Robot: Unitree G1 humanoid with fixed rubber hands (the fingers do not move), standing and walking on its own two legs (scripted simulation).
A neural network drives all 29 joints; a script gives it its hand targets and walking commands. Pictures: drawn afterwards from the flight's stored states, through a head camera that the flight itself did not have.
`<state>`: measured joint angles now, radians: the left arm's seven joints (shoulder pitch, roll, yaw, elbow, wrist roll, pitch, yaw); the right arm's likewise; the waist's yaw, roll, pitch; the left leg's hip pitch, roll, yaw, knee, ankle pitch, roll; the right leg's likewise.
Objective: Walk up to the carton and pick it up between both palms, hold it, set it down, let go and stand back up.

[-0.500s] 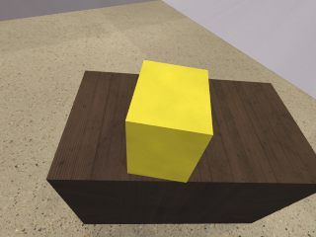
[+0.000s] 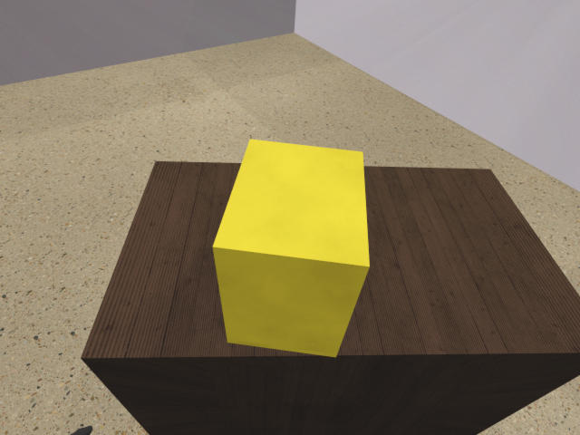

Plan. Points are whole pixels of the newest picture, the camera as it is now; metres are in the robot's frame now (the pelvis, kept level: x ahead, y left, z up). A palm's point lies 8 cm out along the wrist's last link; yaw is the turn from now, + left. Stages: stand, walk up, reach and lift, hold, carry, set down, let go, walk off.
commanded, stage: walk up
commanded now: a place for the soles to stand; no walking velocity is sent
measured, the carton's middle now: (293, 249) +0.44 -0.01 -0.01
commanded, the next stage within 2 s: reach and lift in 0.76 s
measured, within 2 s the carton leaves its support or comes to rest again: neither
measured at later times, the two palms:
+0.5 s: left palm out of the picture +0.07 +0.31 -0.10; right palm out of the picture +0.11 -0.30 -0.10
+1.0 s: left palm (80, 434) +0.17 +0.28 -0.10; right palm out of the picture +0.15 -0.29 -0.10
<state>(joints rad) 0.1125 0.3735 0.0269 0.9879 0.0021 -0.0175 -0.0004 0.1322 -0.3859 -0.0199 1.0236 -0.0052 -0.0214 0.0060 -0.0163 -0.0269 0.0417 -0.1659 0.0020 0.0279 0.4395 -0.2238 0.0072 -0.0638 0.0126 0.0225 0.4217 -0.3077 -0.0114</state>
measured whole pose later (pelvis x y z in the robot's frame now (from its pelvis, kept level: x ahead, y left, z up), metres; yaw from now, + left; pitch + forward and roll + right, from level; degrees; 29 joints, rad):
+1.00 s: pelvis -0.02 -0.01 -0.01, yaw +1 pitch -1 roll +0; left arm -0.05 0.37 0.07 0.59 0.02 0.39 0.03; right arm -0.08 -0.29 -0.14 1.01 -0.07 -0.15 0.06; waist -0.01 -0.04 0.16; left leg -0.32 0.02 0.00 0.59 -0.26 -0.01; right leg -0.22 0.03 -0.01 0.58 -0.35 -0.02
